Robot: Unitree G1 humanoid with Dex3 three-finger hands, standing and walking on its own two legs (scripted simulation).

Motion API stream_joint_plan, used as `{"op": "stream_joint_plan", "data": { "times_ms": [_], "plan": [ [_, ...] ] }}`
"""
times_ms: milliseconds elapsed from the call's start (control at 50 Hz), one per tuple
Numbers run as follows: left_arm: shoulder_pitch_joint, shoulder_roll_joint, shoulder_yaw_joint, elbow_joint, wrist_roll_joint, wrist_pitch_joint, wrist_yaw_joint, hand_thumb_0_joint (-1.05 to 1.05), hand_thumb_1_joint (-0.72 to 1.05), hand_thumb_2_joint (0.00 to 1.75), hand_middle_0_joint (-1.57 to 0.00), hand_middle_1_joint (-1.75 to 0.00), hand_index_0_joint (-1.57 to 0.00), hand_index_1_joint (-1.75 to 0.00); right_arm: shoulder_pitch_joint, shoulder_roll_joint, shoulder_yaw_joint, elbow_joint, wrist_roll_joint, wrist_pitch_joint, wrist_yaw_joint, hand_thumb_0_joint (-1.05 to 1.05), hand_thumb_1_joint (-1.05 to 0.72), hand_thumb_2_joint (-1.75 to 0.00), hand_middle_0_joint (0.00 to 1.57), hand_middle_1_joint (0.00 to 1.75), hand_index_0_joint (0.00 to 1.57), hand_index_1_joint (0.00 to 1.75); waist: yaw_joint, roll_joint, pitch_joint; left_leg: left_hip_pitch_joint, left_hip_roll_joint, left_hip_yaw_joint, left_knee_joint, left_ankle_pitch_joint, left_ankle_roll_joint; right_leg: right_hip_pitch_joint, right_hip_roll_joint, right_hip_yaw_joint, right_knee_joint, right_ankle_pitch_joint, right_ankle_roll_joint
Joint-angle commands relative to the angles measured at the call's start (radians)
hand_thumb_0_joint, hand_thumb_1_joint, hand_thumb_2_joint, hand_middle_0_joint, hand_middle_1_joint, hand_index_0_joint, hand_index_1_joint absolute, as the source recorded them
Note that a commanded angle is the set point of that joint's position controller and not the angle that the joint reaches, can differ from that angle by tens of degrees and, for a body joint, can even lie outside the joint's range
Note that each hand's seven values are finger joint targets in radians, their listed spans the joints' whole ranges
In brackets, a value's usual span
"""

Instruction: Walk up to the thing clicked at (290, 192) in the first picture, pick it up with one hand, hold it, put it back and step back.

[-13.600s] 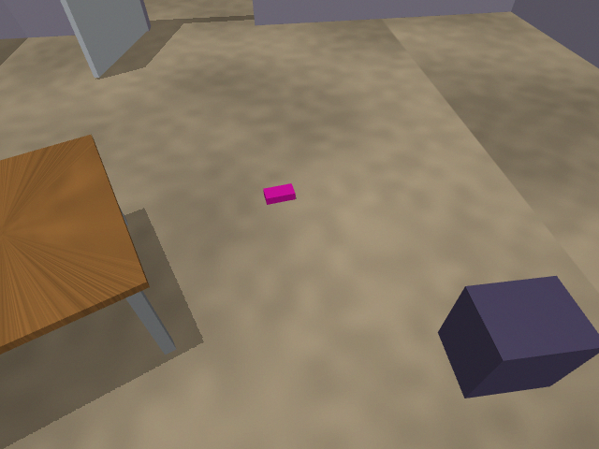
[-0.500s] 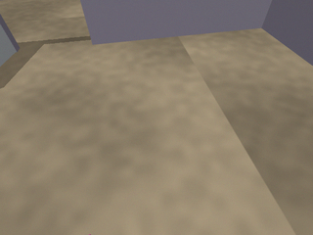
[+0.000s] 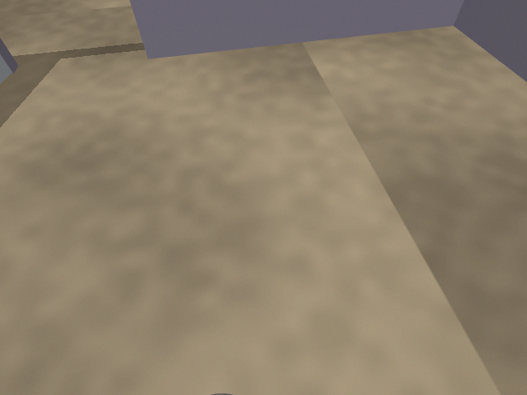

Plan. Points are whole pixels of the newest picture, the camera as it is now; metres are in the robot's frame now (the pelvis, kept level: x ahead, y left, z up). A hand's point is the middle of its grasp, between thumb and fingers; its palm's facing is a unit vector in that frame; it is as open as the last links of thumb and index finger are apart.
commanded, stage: walk up
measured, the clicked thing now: out of the picture +0.10 +0.47 -0.74
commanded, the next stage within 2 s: none
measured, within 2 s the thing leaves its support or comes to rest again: neither
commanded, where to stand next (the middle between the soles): +0.28 +0.01 m, yaw +0 degrees
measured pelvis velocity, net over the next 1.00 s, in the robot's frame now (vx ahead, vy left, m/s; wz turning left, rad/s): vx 0.29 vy -0.02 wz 0.50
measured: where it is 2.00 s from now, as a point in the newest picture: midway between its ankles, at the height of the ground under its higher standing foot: (281, 381)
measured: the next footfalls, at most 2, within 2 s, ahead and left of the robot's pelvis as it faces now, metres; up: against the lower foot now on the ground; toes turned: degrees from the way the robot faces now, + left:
left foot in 0.16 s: +0.27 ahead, +0.11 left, +0.00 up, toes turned +5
right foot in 0.38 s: +0.20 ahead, -0.06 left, +0.00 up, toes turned +7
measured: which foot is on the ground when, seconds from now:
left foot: up 0.00-0.14, down 0.16-0.42, up 0.44-0.74, down 0.76-1.00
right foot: down 0.00-0.18, up 0.20-0.36, down 0.38-0.78, up 0.80-1.00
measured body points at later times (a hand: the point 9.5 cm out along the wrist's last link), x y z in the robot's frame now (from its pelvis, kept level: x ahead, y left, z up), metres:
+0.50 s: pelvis +0.16 +0.01 +0.01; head +0.16 +0.00 +0.46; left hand +0.10 +0.33 -0.09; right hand +0.32 -0.27 -0.10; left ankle +0.19 +0.12 -0.69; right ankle +0.16 -0.07 -0.73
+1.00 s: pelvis +0.29 -0.02 -0.02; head +0.32 +0.01 +0.43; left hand +0.22 +0.29 -0.13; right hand +0.54 -0.23 -0.11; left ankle +0.28 +0.16 -0.73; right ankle +0.40 -0.15 -0.69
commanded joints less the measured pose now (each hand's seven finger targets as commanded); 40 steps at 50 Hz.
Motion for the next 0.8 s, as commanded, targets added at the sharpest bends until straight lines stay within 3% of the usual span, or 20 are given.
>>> {"op": "stream_joint_plan", "data": {
  "times_ms": [0,60,80,120,140,160,200,300,360,380,400,420,480,540,640,700,720,740,760,780],
  "plan": [
    [0.097,0.268,0.071,-0.055,-0.004,0.01,0.035,0.0,0.9,0.9,-0.2,-0.3,-0.2,-0.3,-0.176,-0.185,-0.048,-0.189,0.015,-0.054,0.012,0.0,-0.9,-0.9,0.2,0.3,0.2,0.3,0.038,-0.093,0.042,-0.388,0.042,0.016,-0.121,0.057,0.019,0.265,-0.217,0.188,-0.113,0.833,-0.161],
    [-0.027,0.28,0.066,-0.115,-0.004,0.003,0.031,0.0,0.9,0.9,-0.2,-0.3,-0.2,-0.3,-0.126,-0.154,-0.052,-0.193,0.018,-0.058,0.028,0.0,-0.9,-0.9,0.2,0.3,0.2,0.3,-0.018,-0.141,0.003,-0.093,0.032,0.07,-0.454,0.289,0.01,0.059,-0.122,0.055,-0.106,0.743,-0.127],
    [-0.201,0.287,0.085,-0.169,0.005,0.001,0.013,0.0,0.9,0.9,-0.2,-0.3,-0.2,-0.3,0.102,-0.166,-0.065,-0.151,0.039,-0.046,0.034,0.0,-0.9,-0.9,0.2,0.3,0.2,0.3,-0.141,-0.26,-0.109,0.12,0.012,0.12,-0.473,0.495,0.013,0.008,-0.128,-0.127,0.024,0.749,-0.074],
    [-0.19,0.229,0.071,-0.201,0.009,0.011,0.011,0.0,0.9,0.9,-0.2,-0.3,-0.2,-0.3,0.44,-0.23,-0.126,-0.058,0.03,-0.025,0.01,0.0,-0.9,-0.9,0.2,0.3,0.2,0.3,-0.275,-0.045,-0.305,0.61,-0.029,0.046,-0.45,0.57,0.018,-0.242,-0.075,-0.104,0.431,0.507,-0.026],
    [0.005,0.155,0.052,-0.176,-0.003,0.022,0.007,0.0,0.9,0.9,-0.2,-0.3,-0.2,-0.3,0.368,-0.254,-0.148,-0.106,0.013,-0.023,-0.002,0.0,-0.9,-0.9,0.2,0.3,0.2,0.3,-0.196,0.14,-0.284,0.711,0.047,-0.154,-0.484,0.366,0.08,-0.489,0.005,-0.095,0.602,0.001,-0.004],
    [0.121,0.16,0.043,-0.157,0.004,0.037,0.002,0.0,0.9,0.9,-0.2,-0.3,-0.2,-0.3,0.262,-0.31,-0.154,-0.153,-0.002,-0.019,-0.011,0.0,-0.9,-0.9,0.2,0.3,0.2,0.3,-0.125,0.191,-0.272,0.559,0.205,-0.507,-0.642,-0.086,0.141,-0.513,0.022,-0.027,0.713,-0.125,-0.035],
    [0.197,0.249,0.064,-0.155,-0.011,0.063,-0.024,0.0,0.9,0.9,-0.2,-0.3,-0.2,-0.3,0.016,-0.339,-0.124,-0.247,0.013,-0.015,-0.01,0.0,-0.9,-0.9,0.2,0.3,0.2,0.3,0.01,0.17,-0.113,0.127,0.264,-0.724,-0.971,-0.421,0.154,-0.328,-0.024,0.03,0.69,-0.146,-0.057],
    [0.251,0.26,0.088,-0.078,0.016,0.079,-0.036,0.0,0.9,0.9,-0.2,-0.3,-0.2,-0.3,-0.054,-0.269,-0.102,-0.267,-0.033,-0.026,-0.014,0.0,-0.9,-0.9,0.2,0.3,0.2,0.3,0.067,0.226,0.014,-0.334,0.115,-0.357,-0.992,-0.142,-0.022,0.049,-0.001,-0.096,0.21,-0.26,-0.048],
    [0.348,0.22,0.1,-0.078,0.04,0.087,-0.022,0.0,0.9,0.9,-0.2,-0.3,-0.2,-0.3,-0.12,-0.21,-0.096,-0.294,-0.039,-0.022,-0.029,0.0,-0.9,-0.9,0.2,0.3,0.2,0.3,0.139,0.17,-0.066,-0.401,-0.026,-0.215,-0.877,0.101,-0.12,0.29,0.05,-0.175,-0.005,0.044,-0.049],
    [0.382,0.241,0.109,-0.082,0.047,0.09,-0.011,0.0,0.9,0.9,-0.2,-0.3,-0.2,-0.3,-0.141,-0.176,-0.086,-0.308,-0.029,-0.02,-0.037,0.0,-0.9,-0.9,0.2,0.3,0.2,0.3,0.186,0.003,-0.08,-0.494,-0.094,-0.139,-0.725,0.038,-0.154,0.37,-0.006,-0.098,-0.1,0.032,-0.058],
    [0.284,0.302,0.122,-0.128,0.057,0.095,0.0,0.0,0.9,0.9,-0.2,-0.3,-0.2,-0.3,-0.085,-0.114,-0.068,-0.314,0.001,-0.017,-0.038,0.0,-0.9,-0.9,0.2,0.3,0.2,0.3,0.162,-0.372,-0.063,-0.474,-0.161,-0.012,-0.338,0.017,-0.112,0.184,-0.303,0.288,-0.323,-0.223,-0.12],
    [0.069,0.297,0.119,-0.207,0.064,0.094,0.003,0.0,0.9,0.9,-0.2,-0.3,-0.2,-0.3,-0.033,-0.189,-0.092,-0.294,0.01,-0.018,-0.04,0.0,-0.9,-0.9,0.2,0.3,0.2,0.3,0.074,-0.35,0.027,-0.358,-0.055,-0.001,-0.083,0.043,-0.084,-0.104,-0.493,0.495,-0.426,-0.367,-0.224],
    [-0.091,0.187,0.071,-0.252,0.044,0.046,0.017,0.0,0.9,0.9,-0.2,-0.3,-0.2,-0.3,0.149,-0.195,-0.083,-0.193,0.018,-0.029,-0.021,0.0,-0.9,-0.9,0.2,0.3,0.2,0.3,-0.041,-0.093,0.052,-0.29,-0.033,-0.038,-0.043,0.192,-0.046,-0.085,-0.296,0.213,-0.372,-0.135,-0.104],
    [0.054,0.213,0.092,-0.21,0.051,0.039,-0.009,0.0,0.9,0.9,-0.2,-0.3,-0.2,-0.3,0.065,-0.194,-0.066,-0.226,0.016,-0.038,-0.011,0.0,-0.9,-0.9,0.2,0.3,0.2,0.3,0.034,-0.103,0.061,-0.306,0.003,0.024,-0.067,0.226,-0.026,-0.022,-0.227,0.069,-0.332,-0.005,-0.083],
    [0.155,0.217,0.09,-0.226,0.059,0.07,-0.028,0.0,0.9,0.9,-0.2,-0.3,-0.2,-0.3,-0.002,-0.142,-0.042,-0.264,0.017,-0.062,-0.041,0.0,-0.9,-0.9,0.2,0.3,0.2,0.3,0.098,-0.171,0.018,-0.255,-0.02,0.152,-0.398,0.245,-0.031,0.162,-0.195,-0.129,-0.055,0.743,-0.089],
    [0.139,0.211,0.079,-0.265,0.031,0.08,-0.01,0.0,0.9,0.9,-0.2,-0.3,-0.2,-0.3,0.195,-0.16,-0.072,-0.211,0.008,-0.07,-0.083,0.0,-0.9,-0.9,0.2,0.3,0.2,0.3,-0.012,-0.092,-0.076,0.147,-0.116,0.266,-0.569,0.566,-0.002,-0.046,-0.126,-0.238,0.284,0.823,-0.004],
    [0.119,0.171,0.062,-0.293,0.025,0.075,-0.004,0.0,0.9,0.9,-0.2,-0.3,-0.2,-0.3,0.312,-0.215,-0.091,-0.199,0.006,-0.074,-0.095,0.0,-0.9,-0.9,0.2,0.3,0.2,0.3,-0.084,-0.043,-0.148,0.343,-0.051,0.169,-0.567,0.678,0.06,-0.192,-0.103,-0.221,0.447,0.703,0.03],
    [0.101,0.129,0.048,-0.324,0.02,0.076,-0.004,0.0,0.9,0.9,-0.2,-0.3,-0.2,-0.3,0.368,-0.297,-0.114,-0.201,-0.001,-0.074,-0.109,0.0,-0.9,-0.9,0.2,0.3,0.2,0.3,-0.142,0.11,-0.216,0.585,0.143,-0.134,-0.506,0.889,0.189,-0.505,-0.039,-0.182,0.69,0.209,0.072],
    [0.167,0.11,0.042,-0.33,0.015,0.092,-0.004,0.0,0.9,0.9,-0.2,-0.3,-0.2,-0.3,0.324,-0.35,-0.125,-0.247,-0.004,-0.073,-0.127,0.0,-0.9,-0.9,0.2,0.3,0.2,0.3,-0.089,0.139,-0.334,0.64,0.473,-0.578,-0.479,1.052,0.349,-0.64,-0.023,-0.082,0.878,-0.259,0.095],
    [0.151,0.233,0.066,-0.322,0.006,0.12,0.003,0.0,0.9,0.9,-0.2,-0.3,-0.2,-0.3,0.265,-0.366,-0.131,-0.27,0.043,-0.073,-0.141,0.0,-0.9,-0.9,0.2,0.3,0.2,0.3,-0.084,0.002,-0.345,0.523,0.551,-0.653,-0.592,0.846,0.401,-0.57,-0.097,0.09,0.978,-0.164,0.093]
  ]
}}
